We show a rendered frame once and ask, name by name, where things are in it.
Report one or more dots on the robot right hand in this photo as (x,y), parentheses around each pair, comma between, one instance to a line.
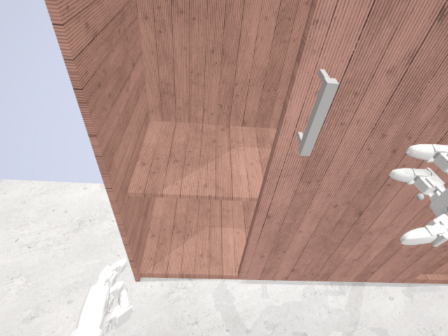
(428,183)

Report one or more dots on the wardrobe door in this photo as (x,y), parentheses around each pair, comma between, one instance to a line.
(337,215)
(440,267)

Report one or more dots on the robot left hand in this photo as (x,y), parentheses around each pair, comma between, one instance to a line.
(99,300)

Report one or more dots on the handle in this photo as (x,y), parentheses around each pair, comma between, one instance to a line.
(322,104)

